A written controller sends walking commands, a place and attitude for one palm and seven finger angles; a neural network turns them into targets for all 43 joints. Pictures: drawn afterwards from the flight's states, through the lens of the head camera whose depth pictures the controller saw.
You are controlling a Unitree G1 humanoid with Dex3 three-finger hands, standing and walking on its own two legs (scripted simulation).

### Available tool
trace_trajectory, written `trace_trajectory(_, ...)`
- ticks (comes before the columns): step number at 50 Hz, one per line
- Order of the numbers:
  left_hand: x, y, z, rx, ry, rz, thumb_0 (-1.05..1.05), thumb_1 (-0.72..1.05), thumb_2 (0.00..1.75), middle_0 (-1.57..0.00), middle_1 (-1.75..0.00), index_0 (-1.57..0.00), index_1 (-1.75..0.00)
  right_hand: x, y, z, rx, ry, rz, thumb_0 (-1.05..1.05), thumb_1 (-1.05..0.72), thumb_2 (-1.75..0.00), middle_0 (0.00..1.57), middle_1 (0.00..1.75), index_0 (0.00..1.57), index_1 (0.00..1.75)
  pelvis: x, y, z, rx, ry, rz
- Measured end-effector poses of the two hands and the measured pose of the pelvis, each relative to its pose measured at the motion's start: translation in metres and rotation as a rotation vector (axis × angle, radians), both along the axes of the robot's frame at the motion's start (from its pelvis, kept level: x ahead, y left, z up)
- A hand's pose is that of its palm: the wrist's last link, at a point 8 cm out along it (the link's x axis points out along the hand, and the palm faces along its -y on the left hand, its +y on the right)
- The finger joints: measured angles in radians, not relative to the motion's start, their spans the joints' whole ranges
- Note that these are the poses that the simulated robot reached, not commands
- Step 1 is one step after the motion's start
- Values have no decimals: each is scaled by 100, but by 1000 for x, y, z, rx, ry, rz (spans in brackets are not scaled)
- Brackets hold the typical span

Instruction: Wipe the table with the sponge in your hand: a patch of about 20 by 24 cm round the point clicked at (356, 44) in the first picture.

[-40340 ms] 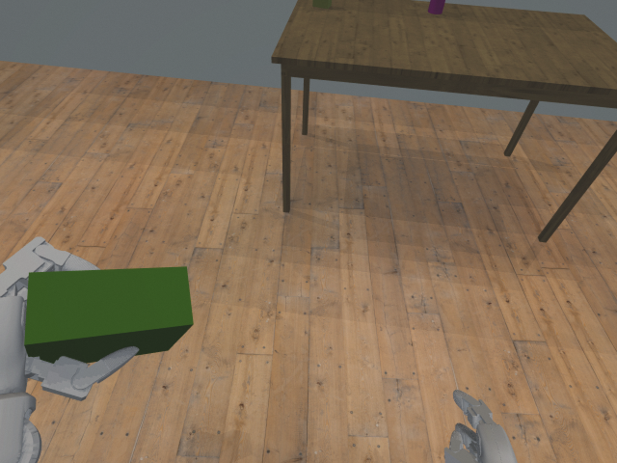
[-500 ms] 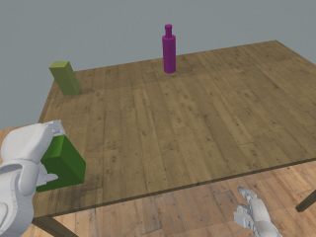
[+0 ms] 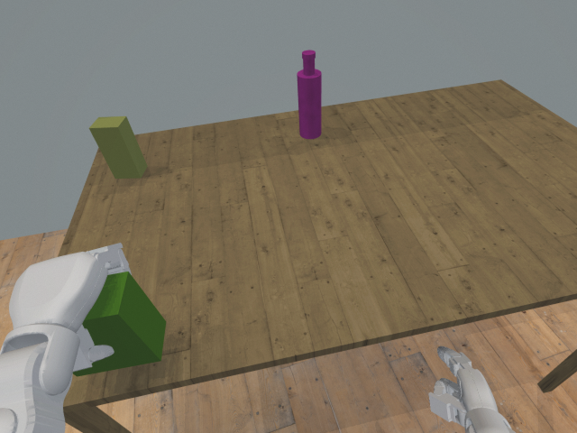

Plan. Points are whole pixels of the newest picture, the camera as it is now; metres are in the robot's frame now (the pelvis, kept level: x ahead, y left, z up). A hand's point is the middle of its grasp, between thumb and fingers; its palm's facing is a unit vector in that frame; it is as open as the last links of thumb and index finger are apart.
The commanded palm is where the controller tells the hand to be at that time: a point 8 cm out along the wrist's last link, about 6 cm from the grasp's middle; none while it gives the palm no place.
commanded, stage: bring the sponge back beside the body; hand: left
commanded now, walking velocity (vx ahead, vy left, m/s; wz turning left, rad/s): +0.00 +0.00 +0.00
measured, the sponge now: (109, 334) +0.19 +0.29 +0.06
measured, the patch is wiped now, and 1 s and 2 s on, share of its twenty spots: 0.95 0.95 0.95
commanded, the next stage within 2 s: step back with the hand held close in 0.60 s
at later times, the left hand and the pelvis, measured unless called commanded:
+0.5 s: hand (94, 320) +0.18 +0.27 +0.12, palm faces +0.07 -0.10 -0.99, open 10.1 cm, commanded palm +0.15 +0.27 +0.18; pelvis +0.00 -0.01 +0.00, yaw +0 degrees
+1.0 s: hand (133, 284) +0.21 +0.22 +0.16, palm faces +0.29 -0.87 -0.41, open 10.1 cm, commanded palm +0.16 +0.28 +0.18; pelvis +0.00 +0.00 -0.01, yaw +0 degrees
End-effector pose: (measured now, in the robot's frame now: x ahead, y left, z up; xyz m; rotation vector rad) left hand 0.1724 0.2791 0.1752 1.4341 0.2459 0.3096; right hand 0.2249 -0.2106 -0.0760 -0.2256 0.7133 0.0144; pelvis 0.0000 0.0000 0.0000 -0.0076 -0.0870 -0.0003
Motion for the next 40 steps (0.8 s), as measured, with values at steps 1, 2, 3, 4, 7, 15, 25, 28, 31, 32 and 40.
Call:
trace_trajectory(1, -1, -1, 0, 4, -1, -4, 0, -51, 104, -72, -133, -75, -133, 0, 0, 0, 0, 0, 1, 2, -90, -90, 20, 30, 16, 29, 0, 0, 0, 0, -1, 0)
trace_trajectory(2, -3, -1, 0, 7, -2, -6, 0, -51, 104, -72, -133, -75, -133, 0, 0, 0, 1, 0, 2, 2, -90, -90, 20, 30, 16, 28, 0, 0, 0, 0, -1, 1)
trace_trajectory(3, -4, -1, -1, 8, -2, -5, 0, -51, 104, -72, -133, -75, -133, 0, 0, 0, 1, 1, 3, 2, -90, -90, 20, 30, 16, 28, 0, -1, 0, 0, -2, 2)
trace_trajectory(4, -5, 0, -1, 7, -2, -3, 0, -51, 104, -72, -133, -75, -133, 0, 1, 0, 2, 1, 3, 2, -90, -90, 20, 30, 16, 28, 0, -1, 0, 0, -3, 1)
trace_trajectory(7, -8, 2, -3, 6, -2, 13, 0, -51, 104, -72, -133, -75, -133, 0, 0, 0, 4, 1, 6, 2, -90, -90, 20, 30, 16, 28, -1, -2, 0, -1, -4, 2)
trace_trajectory(15, -14, -4, -10, -8, 11, 14, 0, -51, 104, -72, -133, -75, -133, -1, -1, -1, 7, -5, 11, 2, -90, -90, 20, 30, 16, 28, -2, -6, 0, -1, -9, 3)
trace_trajectory(25, -12, -8, -6, 12, -9, 15, 0, -51, 104, -72, -133, -75, -133, -1, -2, 0, 15, -9, 18, 2, -90, -90, 20, 30, 17, 28, -3, -12, 0, 0, -13, 1)
trace_trajectory(28, -11, -7, -7, 2, -5, 30, 0, -51, 104, -72, -133, -75, -133, 0, -3, 0, 19, -11, 18, 2, -90, -90, 20, 30, 18, 29, -3, -13, 0, 0, -9, 2)
trace_trajectory(31, -11, -9, -10, -10, 10, 30, 0, -51, 104, -72, -133, -75, -133, 0, -4, 0, 20, -13, 18, 2, -90, -90, 20, 30, 18, 29, -3, -13, 0, 0, -8, 0)
trace_trajectory(32, -11, -10, -11, -12, 15, 27, 0, -51, 104, -72, -133, -75, -133, 0, -4, 0, 19, -14, 19, 2, -90, -90, 20, 30, 19, 29, -3, -13, 0, 0, -8, 1)
trace_trajectory(40, -5, -8, -11, -501, -173, -68, 0, -51, 104, -71, -133, -75, -133, -4, -4, 6, 4, -53, 20, 2, -90, -90, 20, 30, 20, 30, -4, -14, -2, -7, 20, 9)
